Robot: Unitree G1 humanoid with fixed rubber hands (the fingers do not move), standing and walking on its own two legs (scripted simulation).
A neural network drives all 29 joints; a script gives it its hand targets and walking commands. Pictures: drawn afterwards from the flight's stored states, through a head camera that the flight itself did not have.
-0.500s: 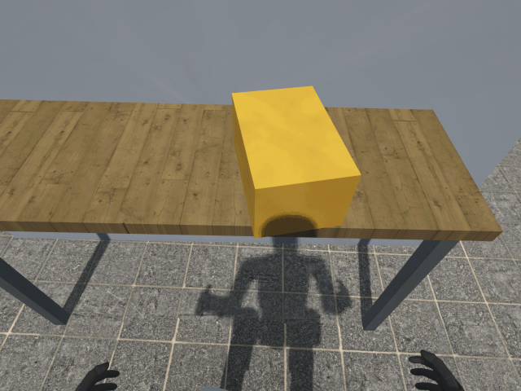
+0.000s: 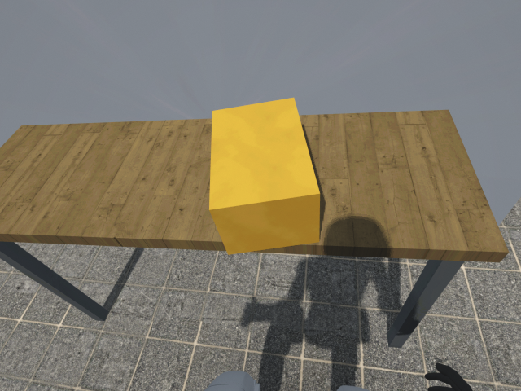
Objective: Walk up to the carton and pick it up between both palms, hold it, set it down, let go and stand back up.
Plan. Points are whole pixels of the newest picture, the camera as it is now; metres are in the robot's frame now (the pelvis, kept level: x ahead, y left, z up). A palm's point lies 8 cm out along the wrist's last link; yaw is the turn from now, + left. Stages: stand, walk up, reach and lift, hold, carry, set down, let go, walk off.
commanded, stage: walk up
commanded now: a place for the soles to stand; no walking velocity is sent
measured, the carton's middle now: (262, 172) +0.49 +0.02 +0.02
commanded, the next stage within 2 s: none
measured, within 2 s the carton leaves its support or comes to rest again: neither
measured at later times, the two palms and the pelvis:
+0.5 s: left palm out of the picture +0.08 +0.38 -0.11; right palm (399, 374) +0.15 -0.17 -0.09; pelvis +0.04 +0.10 -0.01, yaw -2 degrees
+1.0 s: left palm (76, 335) +0.22 +0.38 -0.09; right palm out of the picture +0.09 -0.13 -0.10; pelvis +0.05 +0.15 +0.00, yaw -11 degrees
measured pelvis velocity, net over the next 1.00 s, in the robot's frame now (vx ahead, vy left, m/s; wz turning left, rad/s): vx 0.05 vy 0.15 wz -0.20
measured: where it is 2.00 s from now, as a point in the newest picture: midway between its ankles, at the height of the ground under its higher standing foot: outside the picture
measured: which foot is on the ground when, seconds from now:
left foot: up 0.00-0.32, down 0.34-1.00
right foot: down 0.00-0.36, up 0.38-0.70, down 0.72-1.00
